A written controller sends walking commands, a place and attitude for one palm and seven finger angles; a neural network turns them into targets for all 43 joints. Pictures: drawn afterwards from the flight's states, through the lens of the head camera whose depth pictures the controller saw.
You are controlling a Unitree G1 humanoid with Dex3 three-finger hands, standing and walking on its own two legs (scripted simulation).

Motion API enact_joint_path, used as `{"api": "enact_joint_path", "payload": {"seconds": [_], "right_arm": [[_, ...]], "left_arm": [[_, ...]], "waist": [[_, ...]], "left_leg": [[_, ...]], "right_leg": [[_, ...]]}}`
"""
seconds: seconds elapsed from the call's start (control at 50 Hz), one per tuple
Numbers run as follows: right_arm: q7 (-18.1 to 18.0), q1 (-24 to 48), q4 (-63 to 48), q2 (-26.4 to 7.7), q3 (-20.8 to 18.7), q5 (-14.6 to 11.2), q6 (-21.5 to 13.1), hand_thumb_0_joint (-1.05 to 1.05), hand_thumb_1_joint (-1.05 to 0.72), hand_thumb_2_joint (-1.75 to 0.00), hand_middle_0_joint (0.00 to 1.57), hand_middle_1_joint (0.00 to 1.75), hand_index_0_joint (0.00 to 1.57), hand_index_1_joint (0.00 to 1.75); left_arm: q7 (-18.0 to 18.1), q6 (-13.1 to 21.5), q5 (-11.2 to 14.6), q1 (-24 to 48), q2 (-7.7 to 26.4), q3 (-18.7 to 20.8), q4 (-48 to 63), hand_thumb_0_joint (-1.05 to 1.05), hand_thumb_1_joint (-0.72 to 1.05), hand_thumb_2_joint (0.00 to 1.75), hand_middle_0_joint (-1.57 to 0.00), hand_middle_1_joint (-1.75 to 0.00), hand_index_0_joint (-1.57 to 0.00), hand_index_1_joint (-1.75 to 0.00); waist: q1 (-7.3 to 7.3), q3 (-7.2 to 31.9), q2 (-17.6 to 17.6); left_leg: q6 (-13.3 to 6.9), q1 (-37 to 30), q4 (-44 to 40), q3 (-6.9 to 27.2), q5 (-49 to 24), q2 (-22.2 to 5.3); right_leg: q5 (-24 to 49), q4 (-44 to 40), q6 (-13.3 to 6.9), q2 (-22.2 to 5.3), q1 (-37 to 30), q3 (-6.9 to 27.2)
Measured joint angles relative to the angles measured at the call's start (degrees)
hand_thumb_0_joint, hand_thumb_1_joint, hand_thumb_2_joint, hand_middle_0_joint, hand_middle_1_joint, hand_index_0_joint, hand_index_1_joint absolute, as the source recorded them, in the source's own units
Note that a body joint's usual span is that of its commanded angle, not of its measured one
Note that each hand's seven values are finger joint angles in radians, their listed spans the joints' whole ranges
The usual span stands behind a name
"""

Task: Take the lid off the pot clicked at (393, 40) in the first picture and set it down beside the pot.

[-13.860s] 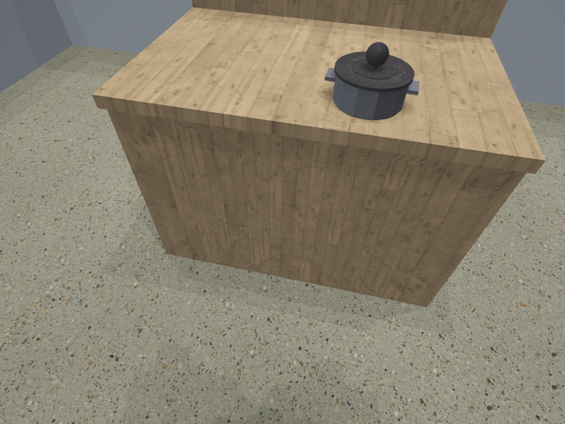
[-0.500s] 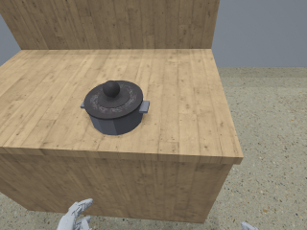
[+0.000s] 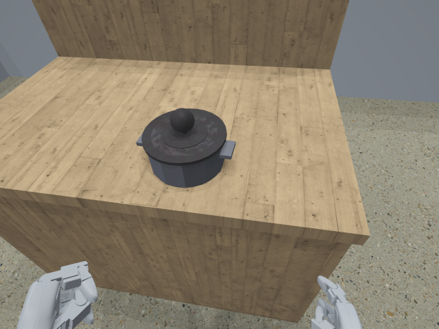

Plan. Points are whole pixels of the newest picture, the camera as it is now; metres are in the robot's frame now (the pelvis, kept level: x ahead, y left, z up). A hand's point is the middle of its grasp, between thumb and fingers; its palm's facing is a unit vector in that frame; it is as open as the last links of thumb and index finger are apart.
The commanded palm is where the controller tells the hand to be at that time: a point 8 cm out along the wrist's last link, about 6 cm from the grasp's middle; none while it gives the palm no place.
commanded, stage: raise the hand higher, near the body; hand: left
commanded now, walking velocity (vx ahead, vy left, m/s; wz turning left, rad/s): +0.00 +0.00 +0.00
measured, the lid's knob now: (182, 120) +0.50 +0.14 +0.13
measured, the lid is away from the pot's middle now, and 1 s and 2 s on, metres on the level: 0.00 0.00 0.00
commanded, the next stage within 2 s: reach forward and open the fingers in 0.78 s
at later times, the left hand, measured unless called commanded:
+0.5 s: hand (66, 273) +0.16 +0.24 +0.12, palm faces +0.32 -0.85 -0.41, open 3.1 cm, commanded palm +0.11 +0.28 +0.14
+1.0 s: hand (59, 235) +0.19 +0.24 +0.16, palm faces +0.32 -0.43 -0.84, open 3.0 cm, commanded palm +0.14 +0.27 +0.19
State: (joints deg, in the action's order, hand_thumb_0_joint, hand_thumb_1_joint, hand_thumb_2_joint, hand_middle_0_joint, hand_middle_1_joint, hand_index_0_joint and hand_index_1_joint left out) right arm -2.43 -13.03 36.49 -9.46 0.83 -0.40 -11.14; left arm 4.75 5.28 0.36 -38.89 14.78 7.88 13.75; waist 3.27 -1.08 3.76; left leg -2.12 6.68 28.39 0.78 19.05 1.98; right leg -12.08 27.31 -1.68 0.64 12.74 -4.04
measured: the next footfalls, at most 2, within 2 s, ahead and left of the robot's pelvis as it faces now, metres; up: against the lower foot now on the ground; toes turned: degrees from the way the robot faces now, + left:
none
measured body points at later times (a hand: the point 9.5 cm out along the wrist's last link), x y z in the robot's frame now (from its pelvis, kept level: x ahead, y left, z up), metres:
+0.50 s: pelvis +0.01 +0.01 +0.00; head -0.01 +0.00 +0.45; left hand +0.14 +0.28 +0.14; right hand +0.22 -0.19 -0.06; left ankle -0.04 +0.10 -0.74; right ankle +0.03 -0.10 -0.74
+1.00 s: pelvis +0.00 +0.00 +0.00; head +0.00 -0.03 +0.45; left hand +0.17 +0.26 +0.20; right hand +0.20 -0.21 -0.09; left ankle -0.04 +0.10 -0.74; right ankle +0.03 -0.10 -0.74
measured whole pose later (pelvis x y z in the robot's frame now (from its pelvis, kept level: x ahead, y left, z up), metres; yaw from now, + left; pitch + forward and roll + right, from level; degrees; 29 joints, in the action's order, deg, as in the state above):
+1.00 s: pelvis +0.00 +0.00 +0.00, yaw -1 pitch -1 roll +0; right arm -0.5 -10.6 33.0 -14.4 1.1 0.2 -4.9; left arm 9.1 0.3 -25.5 -30.4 26.3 13.8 33.0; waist 5.6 -0.1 4.8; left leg -2.3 9.0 29.0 -0.8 19.2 2.3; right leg -12.3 29.1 -1.6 0.5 16.1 -2.5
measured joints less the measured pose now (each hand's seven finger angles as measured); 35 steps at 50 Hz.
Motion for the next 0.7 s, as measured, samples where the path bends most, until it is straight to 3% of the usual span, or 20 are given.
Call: {"api": "enact_joint_path", "payload": {"seconds": [0.1,0.38,0.7], "right_arm": [[0.3,-0.1,1.4,0.1,-0.1,0.0,-0.7,0.02,-0.90,-0.90,0.20,0.30,0.20,0.30],[0.1,2.8,-1.2,-2.7,-1.6,-0.3,-2.3,0.02,-0.90,-0.90,0.20,0.30,0.20,0.30],[0.8,2.0,-1.3,-1.3,0.5,-0.1,-1.3,0.01,-0.90,-0.90,0.20,0.30,0.20,0.30]], "left_arm": [[0.2,0.6,-0.2,-0.9,0.8,2.2,2.8,0.02,0.89,0.90,-1.27,-1.47,-1.27,-1.47],[0.2,1.9,-0.3,-0.9,1.2,2.6,10.5,0.02,0.89,0.90,-1.29,-1.49,-1.29,-1.49],[0.3,2.9,0.6,3.8,2.9,5.6,14.3,0.02,0.89,0.90,-1.30,-1.49,-1.30,-1.50]], "waist": [[-0.05,-0.1,0.6],[1.05,0.3,-0.2],[1.21,-0.4,0.3]], "left_leg": [[-0.4,-0.5,-0.4,-0.4,0.0,0.3],[-0.9,-1.3,-0.7,-0.4,0.1,0.9],[-0.7,-1.6,-0.6,-0.2,0.1,0.7]], "right_leg": [[-0.1,0.0,0.4,-0.3,-0.3,0.4],[-0.4,-0.1,1.1,-0.9,-1.0,0.5],[-0.2,-0.3,0.8,-0.6,-1.5,0.3]]}}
